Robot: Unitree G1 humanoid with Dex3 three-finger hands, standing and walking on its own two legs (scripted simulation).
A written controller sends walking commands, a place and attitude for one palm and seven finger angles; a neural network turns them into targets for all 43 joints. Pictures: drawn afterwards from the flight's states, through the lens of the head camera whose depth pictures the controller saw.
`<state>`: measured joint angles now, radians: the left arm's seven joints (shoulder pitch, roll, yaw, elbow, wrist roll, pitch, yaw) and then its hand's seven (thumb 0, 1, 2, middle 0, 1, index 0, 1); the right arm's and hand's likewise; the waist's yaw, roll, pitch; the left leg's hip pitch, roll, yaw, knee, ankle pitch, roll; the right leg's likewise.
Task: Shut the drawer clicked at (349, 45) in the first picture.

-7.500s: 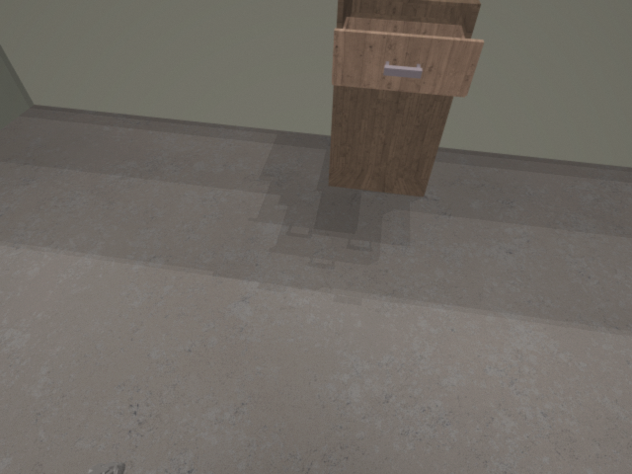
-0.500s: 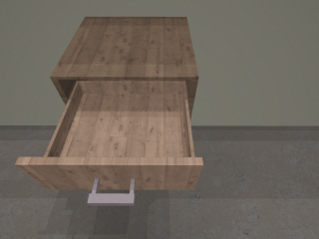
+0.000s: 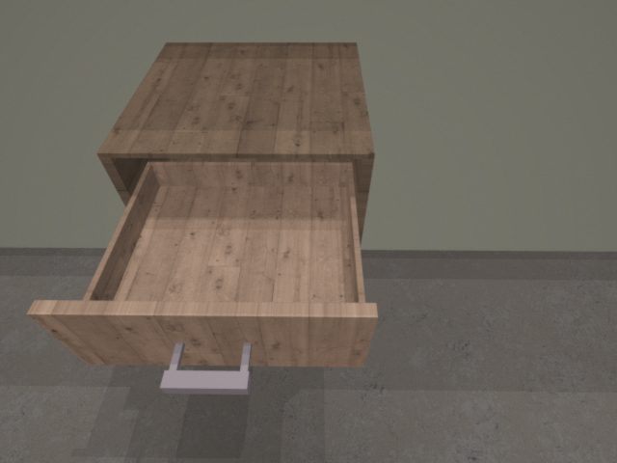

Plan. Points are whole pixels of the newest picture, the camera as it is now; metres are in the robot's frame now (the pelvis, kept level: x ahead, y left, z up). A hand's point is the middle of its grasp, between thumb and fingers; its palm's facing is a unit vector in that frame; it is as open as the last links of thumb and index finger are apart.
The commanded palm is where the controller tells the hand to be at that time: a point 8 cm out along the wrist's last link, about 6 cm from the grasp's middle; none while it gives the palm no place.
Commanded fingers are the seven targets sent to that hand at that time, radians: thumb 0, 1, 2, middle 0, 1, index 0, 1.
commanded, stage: look again from close up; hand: left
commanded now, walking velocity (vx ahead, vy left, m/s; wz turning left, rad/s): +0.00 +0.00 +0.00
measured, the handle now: (210, 366) +0.24 +0.15 -0.01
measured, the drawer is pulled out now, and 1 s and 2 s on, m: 0.30 0.30 0.30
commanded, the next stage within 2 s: raise the hand and make a fist in 0.44 s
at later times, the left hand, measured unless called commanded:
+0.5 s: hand out of the picture -0.02 +0.17 -0.17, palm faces +0.02 -0.98 -0.21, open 7.3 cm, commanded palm none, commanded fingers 0.00 0.90 0.90 -0.20 -0.30 -0.20 -0.30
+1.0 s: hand out of the picture +0.09 +0.15 -0.02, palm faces +0.09 -1.00 +0.00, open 5.9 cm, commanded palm +0.06 +0.20 -0.02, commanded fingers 0.00 0.90 0.90 -0.68 -0.82 -0.68 -0.82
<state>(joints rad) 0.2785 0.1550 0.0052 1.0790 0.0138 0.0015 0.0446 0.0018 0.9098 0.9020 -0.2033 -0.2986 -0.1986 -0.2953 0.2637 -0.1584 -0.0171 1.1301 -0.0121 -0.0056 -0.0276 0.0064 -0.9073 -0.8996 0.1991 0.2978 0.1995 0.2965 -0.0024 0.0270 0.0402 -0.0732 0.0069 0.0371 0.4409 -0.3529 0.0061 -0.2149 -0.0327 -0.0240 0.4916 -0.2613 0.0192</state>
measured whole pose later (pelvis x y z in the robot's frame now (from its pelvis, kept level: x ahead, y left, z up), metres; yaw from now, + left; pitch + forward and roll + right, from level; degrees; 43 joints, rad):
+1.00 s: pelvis -0.05 -0.01 -0.07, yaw +3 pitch +11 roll -1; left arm 0.69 0.15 0.05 -0.13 -0.20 -0.51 -0.21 0.01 0.91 0.90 -0.45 -0.62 -0.47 -0.60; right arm 0.12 -0.28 -0.09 0.41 0.02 -0.28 0.02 0.02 -0.91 -0.90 0.20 0.30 0.20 0.30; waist 0.03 -0.02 -0.14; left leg -0.71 0.01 -0.03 1.10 -0.57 -0.01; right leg -0.80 -0.05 -0.07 1.06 -0.44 0.00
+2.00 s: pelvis -0.03 +0.00 -0.05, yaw +4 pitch +7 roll -2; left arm 0.96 0.15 -0.10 -0.70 -0.12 -0.21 -0.10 0.01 0.90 0.90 -1.39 -1.58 -1.38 -1.58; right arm 0.24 -0.18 0.03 0.39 0.04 -0.21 0.00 0.02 -0.90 -0.90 0.20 0.30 0.20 0.30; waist 0.04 0.05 -0.13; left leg -0.53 0.01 -0.04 0.98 -0.56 0.01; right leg -0.60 -0.05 -0.09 0.92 -0.43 0.02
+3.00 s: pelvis -0.04 -0.01 -0.06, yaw +3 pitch +9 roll -1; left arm 0.80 0.12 -0.12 -0.52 -0.09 -0.25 -0.06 0.01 0.90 0.90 -1.40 -1.60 -1.40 -1.60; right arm 0.29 -0.21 0.01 0.41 0.03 -0.20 -0.01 0.02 -0.90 -0.90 0.20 0.30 0.20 0.30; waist 0.01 0.05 -0.12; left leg -0.61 0.01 -0.03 1.03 -0.57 0.00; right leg -0.70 -0.05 -0.07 0.99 -0.44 0.01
